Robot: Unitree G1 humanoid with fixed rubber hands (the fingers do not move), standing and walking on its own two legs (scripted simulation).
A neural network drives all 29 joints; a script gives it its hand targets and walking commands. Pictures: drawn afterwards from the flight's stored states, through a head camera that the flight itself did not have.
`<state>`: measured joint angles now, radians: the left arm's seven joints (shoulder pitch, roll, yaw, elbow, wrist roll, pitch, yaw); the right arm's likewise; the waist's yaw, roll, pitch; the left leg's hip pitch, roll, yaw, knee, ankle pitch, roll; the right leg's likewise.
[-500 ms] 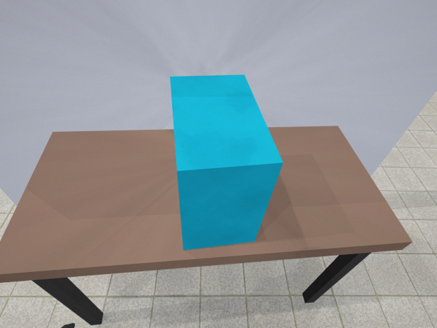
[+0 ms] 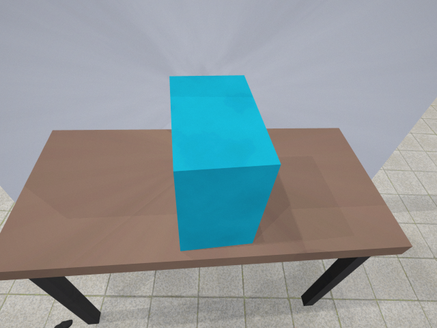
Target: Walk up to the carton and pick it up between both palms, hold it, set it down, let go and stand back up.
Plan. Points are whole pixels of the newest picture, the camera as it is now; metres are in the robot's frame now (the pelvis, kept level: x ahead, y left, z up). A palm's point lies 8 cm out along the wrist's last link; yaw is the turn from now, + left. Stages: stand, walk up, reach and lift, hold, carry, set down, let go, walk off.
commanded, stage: walk up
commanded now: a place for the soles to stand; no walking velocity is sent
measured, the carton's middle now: (212, 162) +0.47 +0.01 +0.02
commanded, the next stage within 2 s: none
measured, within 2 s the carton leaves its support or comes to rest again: neither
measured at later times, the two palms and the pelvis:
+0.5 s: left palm out of the picture +0.08 +0.28 -0.11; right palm out of the picture +0.09 -0.35 -0.10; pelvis +0.00 -0.03 +0.00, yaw +4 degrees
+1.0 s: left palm out of the picture +0.03 +0.24 -0.11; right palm out of the picture +0.12 -0.38 -0.11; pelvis +0.00 -0.07 +0.00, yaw +10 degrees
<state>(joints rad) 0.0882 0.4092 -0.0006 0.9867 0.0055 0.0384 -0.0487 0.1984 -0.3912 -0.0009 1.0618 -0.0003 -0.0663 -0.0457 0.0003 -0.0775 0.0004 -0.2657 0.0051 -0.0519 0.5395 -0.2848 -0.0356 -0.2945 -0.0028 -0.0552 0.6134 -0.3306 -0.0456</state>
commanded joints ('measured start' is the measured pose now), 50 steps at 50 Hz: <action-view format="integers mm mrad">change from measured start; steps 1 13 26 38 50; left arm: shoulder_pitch -6 -112 -39 28 63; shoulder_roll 249 174 199 177 206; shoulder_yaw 117 104 97 109 91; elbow -49 -117 -87 -78 -39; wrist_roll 29 14 34 14 16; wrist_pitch -19 13 -21 -5 -37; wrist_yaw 15 21 37 22 63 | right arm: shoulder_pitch -31 73 5 -65 -62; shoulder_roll -195 -323 -194 -293 -190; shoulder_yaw -42 -79 -49 -84 -50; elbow -79 -57 -68 -111 -73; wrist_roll -1 -32 -8 -25 -13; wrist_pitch -4 -33 -3 -12 19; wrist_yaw -18 -37 -25 -34 -17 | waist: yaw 48 -25 13 31 28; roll -53 216 -110 247 -104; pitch -7 65 89 73 29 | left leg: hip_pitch -200 55 -189 -13 -201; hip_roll -49 322 -8 291 7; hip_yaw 44 -434 54 -299 63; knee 136 -148 193 -58 137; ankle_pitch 4 453 -253 436 -159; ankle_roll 52 317 52 271 48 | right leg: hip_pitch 244 -164 196 -21 361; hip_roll -281 -65 -246 -64 -223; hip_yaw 285 130 238 123 262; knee -318 233 -228 42 -178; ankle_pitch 124 -286 480 -172 891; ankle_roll -134 21 -151 27 -29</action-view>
